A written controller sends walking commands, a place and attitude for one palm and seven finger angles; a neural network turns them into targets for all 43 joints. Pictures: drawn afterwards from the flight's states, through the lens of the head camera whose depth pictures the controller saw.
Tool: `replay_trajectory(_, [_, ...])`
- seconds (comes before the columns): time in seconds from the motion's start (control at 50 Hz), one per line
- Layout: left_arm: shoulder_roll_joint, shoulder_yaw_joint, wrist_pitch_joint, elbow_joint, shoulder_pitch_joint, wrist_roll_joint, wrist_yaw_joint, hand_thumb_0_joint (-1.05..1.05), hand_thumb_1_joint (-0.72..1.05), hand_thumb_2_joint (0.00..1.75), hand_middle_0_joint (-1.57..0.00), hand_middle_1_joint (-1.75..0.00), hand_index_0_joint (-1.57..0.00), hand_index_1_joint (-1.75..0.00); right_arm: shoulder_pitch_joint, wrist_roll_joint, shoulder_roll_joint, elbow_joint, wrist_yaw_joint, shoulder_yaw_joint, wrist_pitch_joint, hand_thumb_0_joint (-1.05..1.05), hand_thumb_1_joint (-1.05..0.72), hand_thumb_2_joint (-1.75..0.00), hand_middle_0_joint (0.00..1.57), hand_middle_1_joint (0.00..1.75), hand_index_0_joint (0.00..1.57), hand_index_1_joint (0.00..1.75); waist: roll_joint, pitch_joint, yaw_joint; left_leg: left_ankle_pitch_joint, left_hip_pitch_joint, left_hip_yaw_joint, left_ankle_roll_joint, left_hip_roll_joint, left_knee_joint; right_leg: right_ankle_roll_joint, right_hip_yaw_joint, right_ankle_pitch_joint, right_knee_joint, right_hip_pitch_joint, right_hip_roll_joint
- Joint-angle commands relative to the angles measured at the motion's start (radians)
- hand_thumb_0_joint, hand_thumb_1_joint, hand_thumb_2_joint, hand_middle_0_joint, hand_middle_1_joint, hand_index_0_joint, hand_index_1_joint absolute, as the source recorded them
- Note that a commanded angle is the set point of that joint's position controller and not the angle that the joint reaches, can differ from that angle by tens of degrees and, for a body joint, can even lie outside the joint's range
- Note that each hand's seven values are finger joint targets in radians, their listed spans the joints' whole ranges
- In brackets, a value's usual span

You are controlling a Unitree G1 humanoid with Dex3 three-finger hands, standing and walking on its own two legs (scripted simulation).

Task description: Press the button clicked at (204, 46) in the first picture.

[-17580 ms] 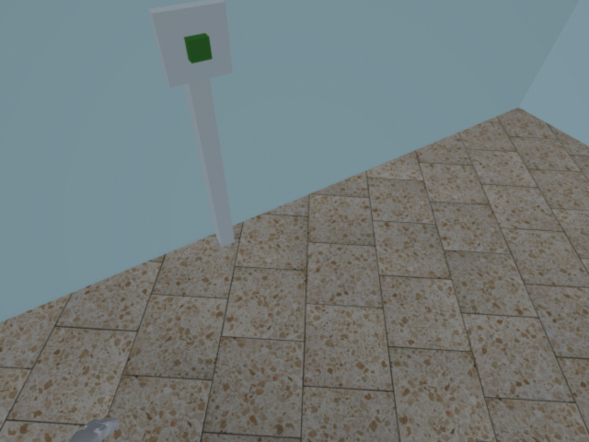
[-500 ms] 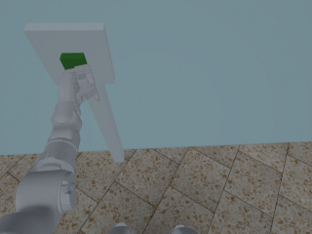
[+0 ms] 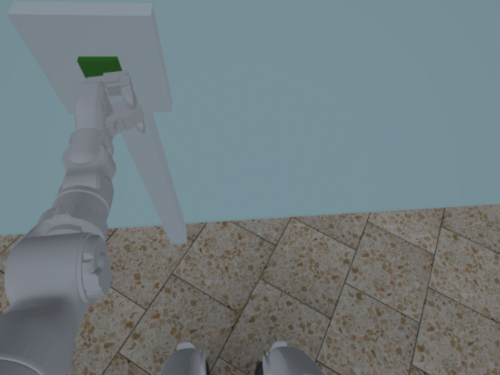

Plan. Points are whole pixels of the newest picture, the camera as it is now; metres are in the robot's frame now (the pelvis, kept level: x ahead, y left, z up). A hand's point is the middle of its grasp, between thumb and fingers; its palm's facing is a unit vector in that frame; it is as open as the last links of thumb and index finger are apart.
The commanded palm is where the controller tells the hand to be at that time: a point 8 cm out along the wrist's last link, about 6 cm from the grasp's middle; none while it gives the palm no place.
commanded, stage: hold the button down briefly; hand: left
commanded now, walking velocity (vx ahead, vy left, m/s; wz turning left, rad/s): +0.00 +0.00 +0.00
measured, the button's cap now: (104, 69) +0.57 +0.18 +0.13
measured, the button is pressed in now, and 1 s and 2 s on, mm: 13 0 0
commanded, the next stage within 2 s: pull the fist back off the button in 0.12 s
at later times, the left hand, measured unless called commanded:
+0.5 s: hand (136, 110) +0.51 +0.14 +0.10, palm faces +0.01 -1.00 -0.01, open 3.4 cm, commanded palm +0.49 +0.18 +0.10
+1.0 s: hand (129, 146) +0.45 +0.14 +0.09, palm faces +0.01 -1.00 +0.00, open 3.1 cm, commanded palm +0.41 +0.19 +0.10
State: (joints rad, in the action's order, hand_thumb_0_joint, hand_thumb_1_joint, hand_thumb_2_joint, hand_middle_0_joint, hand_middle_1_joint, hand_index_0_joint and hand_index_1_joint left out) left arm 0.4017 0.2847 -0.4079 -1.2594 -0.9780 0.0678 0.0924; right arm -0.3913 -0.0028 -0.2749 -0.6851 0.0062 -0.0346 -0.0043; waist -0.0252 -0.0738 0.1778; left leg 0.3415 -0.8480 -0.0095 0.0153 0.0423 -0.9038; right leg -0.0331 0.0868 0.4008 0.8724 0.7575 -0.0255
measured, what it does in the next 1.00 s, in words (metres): stands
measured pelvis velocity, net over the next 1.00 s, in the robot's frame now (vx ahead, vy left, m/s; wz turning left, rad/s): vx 0.03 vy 0.01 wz -0.02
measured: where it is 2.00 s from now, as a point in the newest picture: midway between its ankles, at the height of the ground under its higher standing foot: outside the picture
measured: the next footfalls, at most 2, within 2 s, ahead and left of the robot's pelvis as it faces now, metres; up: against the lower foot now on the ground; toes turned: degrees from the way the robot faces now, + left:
none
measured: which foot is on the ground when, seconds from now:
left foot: down 0.00-1.00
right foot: down 0.00-1.00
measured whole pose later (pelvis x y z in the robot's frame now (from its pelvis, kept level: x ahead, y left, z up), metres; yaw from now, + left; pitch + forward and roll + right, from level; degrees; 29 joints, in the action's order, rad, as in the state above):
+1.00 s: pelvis +0.03 +0.01 +0.01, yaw -1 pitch +12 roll -1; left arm 0.21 0.17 -0.34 -0.74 -0.49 0.15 0.07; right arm -0.34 0.03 -0.25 -0.59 -0.03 0.00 0.03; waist -0.03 -0.11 0.06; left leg 0.39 -0.66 -0.05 0.02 0.04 -0.84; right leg -0.02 0.04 0.43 0.81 0.58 -0.02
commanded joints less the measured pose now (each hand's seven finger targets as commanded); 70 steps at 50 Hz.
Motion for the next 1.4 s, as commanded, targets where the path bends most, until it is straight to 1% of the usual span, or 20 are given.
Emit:
replay_trajectory(0.0, [0.266, 0.049, -0.039, 0.226, -0.646, 0.019, -0.042, 0.00, 0.90, 0.90, -1.30, -1.50, -1.30, -1.50, -0.149, -0.005, -0.173, 0.065, 0.016, 0.059, -0.029, 0.00, -0.90, -0.90, 0.20, 0.30, 0.20, 0.30, -0.058, -0.403, 0.070, 0.011, 0.298, 0.050, 0.032, -0.031, 0.093, 0.034, -0.097, -0.062, -0.168, -0.050, -0.023])
replay_trajectory(0.06, [0.271, 0.038, -0.030, 0.197, -0.641, 0.009, -0.043, 0.00, 0.90, 0.90, -1.30, -1.50, -1.30, -1.50, -0.149, -0.003, -0.178, 0.068, 0.015, 0.054, -0.031, 0.00, -0.90, -0.90, 0.20, 0.30, 0.20, 0.30, -0.063, -0.358, 0.077, 0.060, 0.275, 0.055, 0.029, -0.029, 0.099, 0.033, -0.091, -0.015, -0.168, -0.012, -0.023])
replay_trajectory(0.18, [0.247, 0.015, -0.032, 0.214, -0.678, -0.002, -0.058, 0.00, 0.90, 0.90, -1.30, -1.50, -1.30, -1.50, -0.158, -0.011, -0.183, 0.071, 0.010, 0.056, -0.043, 0.00, -0.90, -0.90, 0.20, 0.30, 0.20, 0.30, -0.098, -0.378, 0.087, 0.086, 0.315, 0.075, 0.024, -0.023, 0.102, 0.028, -0.073, 0.006, -0.148, 0.051, -0.022])
replay_trajectory(0.22, [0.266, 0.037, -0.034, 0.213, -0.684, -0.003, -0.065, 0.00, 0.90, 0.90, -1.30, -1.50, -1.30, -1.50, -0.164, -0.016, -0.188, 0.073, 0.009, 0.058, -0.046, 0.00, -0.90, -0.90, 0.20, 0.30, 0.20, 0.30, -0.096, -0.401, 0.086, 0.074, 0.323, 0.079, 0.024, -0.021, 0.099, 0.027, -0.071, -0.001, -0.141, 0.051, -0.023])
replay_trajectory(0.28, [0.232, 0.022, -0.025, 0.206, -0.664, -0.006, -0.066, 0.00, 0.90, 0.90, -1.30, -1.50, -1.30, -1.50, -0.169, -0.019, -0.187, 0.076, 0.003, 0.061, -0.044, 0.00, -0.90, -0.90, 0.20, 0.30, 0.20, 0.30, -0.075, -0.404, 0.081, 0.074, 0.334, 0.088, 0.021, -0.019, 0.102, 0.026, -0.061, -0.003, -0.135, 0.061, -0.024])
replay_trajectory(0.34, [0.205, 0.024, -0.026, 0.213, -0.626, -0.005, -0.072, 0.00, 0.90, 0.90, -1.30, -1.50, -1.30, -1.50, -0.170, -0.023, -0.187, 0.079, -0.005, 0.066, -0.043, 0.00, -0.90, -0.90, 0.20, 0.30, 0.20, 0.30, -0.103, -0.422, 0.057, 0.046, 0.373, 0.095, 0.014, -0.018, 0.103, 0.019, -0.051, -0.019, -0.124, 0.074, -0.024])
replay_trajectory(0.46, [0.175, 0.033, -0.041, 0.279, -0.504, 0.003, -0.075, 0.00, 0.90, 0.90, -1.30, -1.50, -1.30, -1.50, -0.153, -0.023, -0.180, 0.101, -0.016, 0.075, -0.028, 0.00, -0.90, -0.90, 0.20, 0.30, 0.20, 0.30, -0.074, -0.450, 0.013, -0.025, 0.413, 0.084, 0.010, -0.015, 0.106, 0.014, -0.043, -0.062, -0.121, 0.026, -0.029])
replay_trajectory(0.5, [0.133, 0.014, -0.053, 0.312, -0.461, 0.009, -0.072, 0.00, 0.90, 0.90, -1.30, -1.50, -1.30, -1.50, -0.144, -0.022, -0.171, 0.112, -0.022, 0.076, -0.023, 0.00, -0.90, -0.90, 0.20, 0.30, 0.20, 0.30, -0.070, -0.451, 0.000, -0.057, 0.432, 0.082, 0.010, -0.017, 0.108, 0.010, -0.040, -0.081, -0.120, 0.007, -0.033])
replay_trajectory(0.64, [0.127, 0.028, -0.061, 0.388, -0.315, 0.028, -0.069, 0.00, 0.90, 0.90, -1.30, -1.50, -1.30, -1.50, -0.101, -0.005, -0.158, 0.141, -0.019, 0.078, -0.002, 0.00, -0.90, -0.90, 0.20, 0.30, 0.20, 0.30, -0.026, -0.392, -0.043, -0.095, 0.416, 0.049, 0.013, -0.022, 0.124, 0.011, -0.047, -0.131, -0.138, -0.079, -0.036])
replay_trajectory(0.7, [0.058, -0.017, -0.071, 0.460, -0.247, 0.034, -0.055, 0.00, 0.90, 0.90, -1.30, -1.50, -1.30, -1.50, -0.081, 0.000, -0.145, 0.158, -0.022, 0.081, 0.001, 0.00, -0.90, -0.90, 0.20, 0.30, 0.20, 0.30, -0.066, -0.419, -0.054, -0.176, 0.476, 0.042, 0.010, -0.023, 0.117, 0.005, -0.044, -0.199, -0.128, -0.092, -0.037])
replay_trajectory(0.78, [0.013, -0.036, -0.045, 0.540, -0.065, 0.066, -0.030, 0.00, 0.90, 0.90, -1.30, -1.50, -1.30, -1.50, -0.056, 0.013, -0.139, 0.176, -0.026, 0.088, 0.008, 0.00, -0.90, -0.90, 0.20, 0.30, 0.20, 0.30, -0.037, -0.428, -0.087, -0.273, 0.507, 0.028, 0.008, -0.022, 0.116, 0.006, -0.043, -0.304, -0.131, -0.152, -0.041])
replay_trajectory(0.84, [-0.007, -0.051, -0.014, 0.614, 0.022, 0.085, -0.018, 0.00, 0.90, 0.90, -1.30, -1.50, -1.30, -1.50, -0.038, 0.023, -0.135, 0.188, -0.025, 0.090, 0.011, 0.00, -0.90, -0.90, 0.20, 0.30, 0.20, 0.30, 0.021, -0.396, -0.094, -0.298, 0.486, 0.018, 0.014, -0.025, 0.124, 0.012, -0.044, -0.362, -0.141, -0.202, -0.038])
replay_trajectory(0.92, [-0.060, -0.102, 0.001, 0.765, 0.069, 0.092, -0.022, 0.00, 0.90, 0.90, -1.30, -1.50, -1.30, -1.50, 0.000, 0.032, -0.120, 0.203, -0.021, 0.090, 0.004, 0.00, -0.90, -0.90, 0.20, 0.30, 0.20, 0.30, -0.017, -0.375, -0.097, -0.332, 0.523, 0.015, 0.015, -0.027, 0.132, 0.014, -0.048, -0.398, -0.149, -0.214, -0.032])
replay_trajectory(0.96, [-0.049, -0.091, 0.003, 0.821, 0.124, 0.097, -0.029, 0.00, 0.90, 0.90, -1.30, -1.50, -1.30, -1.50, 0.012, 0.031, -0.117, 0.206, -0.018, 0.089, 0.000, 0.00, -0.90, -0.90, 0.20, 0.30, 0.20, 0.30, -0.021, -0.379, -0.111, -0.357, 0.535, 0.015, 0.014, -0.028, 0.133, 0.014, -0.049, -0.426, -0.148, -0.235, -0.030])
replay_trajectory(1.08, [-0.089, -0.141, 0.013, 0.919, 0.228, 0.097, -0.026, 0.00, 0.90, 0.90, -1.30, -1.50, -1.30, -1.50, 0.066, 0.034, -0.105, 0.210, -0.008, 0.083, -0.016, 0.00, -0.90, -0.90, 0.20, 0.30, 0.20, 0.30, -0.015, -0.344, -0.110, -0.330, 0.539, 0.012, 0.014, -0.033, 0.144, 0.018, -0.054, -0.433, -0.159, -0.255, -0.021])
replay_trajectory(1.12, [-0.064, -0.111, 0.027, 0.918, 0.305, 0.102, -0.023, 0.00, 0.90, 0.90, -1.30, -1.50, -1.30, -1.50, 0.076, 0.035, -0.107, 0.218, -0.005, 0.082, -0.018, 0.00, -0.90, -0.90, 0.20, 0.30, 0.20, 0.30, 0.026, -0.343, -0.127, -0.315, 0.519, 0.010, 0.015, -0.035, 0.153, 0.019, -0.056, -0.437, -0.164, -0.286, -0.017])
replay_trajectory(1.2, [-0.054, -0.125, 0.055, 0.896, 0.210, 0.108, -0.016, 0.00, 0.90, 0.90, -1.30, -1.50, -1.30, -1.50, 0.098, 0.038, -0.107, 0.209, 0.010, 0.071, -0.016, 0.00, -0.90, -0.90, 0.20, 0.30, 0.20, 0.30, 0.057, -0.268, -0.100, -0.217, 0.470, 0.008, 0.021, -0.044, 0.164, 0.027, -0.071, -0.381, -0.195, -0.281, -0.008])
replay_trajectory(1.26, [-0.036, -0.103, 0.050, 0.888, 0.206, 0.114, -0.010, 0.00, 0.90, 0.90, -1.30, -1.50, -1.30, -1.50, 0.114, 0.037, -0.101, 0.206, 0.017, 0.065, -0.021, 0.00, -0.90, -0.90, 0.20, 0.30, 0.20, 0.30, 0.018, -0.297, -0.114, -0.210, 0.479, 0.004, 0.020, -0.051, 0.164, 0.025, -0.081, -0.379, -0.199, -0.298, -0.001])
replay_trajectory(1.3, [-0.050, -0.118, 0.036, 0.896, 0.186, 0.119, -0.004, 0.00, 0.90, 0.90, -1.30, -1.50, -1.30, -1.50, 0.113, 0.036, -0.099, 0.202, 0.018, 0.064, -0.028, 0.00, -0.90, -0.90, 0.20, 0.30, 0.20, 0.30, 0.027, -0.314, -0.106, -0.219, 0.487, 0.006, 0.022, -0.050, 0.156, 0.026, -0.083, -0.390, -0.197, -0.304, -0.001])
replay_trajectory(1.38, [0.000, -0.068, 0.033, 0.941, 0.317, 0.133, 0.018, 0.00, 0.90, 0.90, -1.30, -1.50, -1.30, -1.50, 0.133, 0.039, -0.099, 0.227, 0.017, 0.063, -0.035, 0.00, -0.90, -0.90, 0.20, 0.30, 0.20, 0.30, -0.007, -0.377, -0.155, -0.251, 0.497, -0.004, 0.021, -0.056, 0.172, 0.024, -0.092, -0.449, -0.196, -0.388, 0.004])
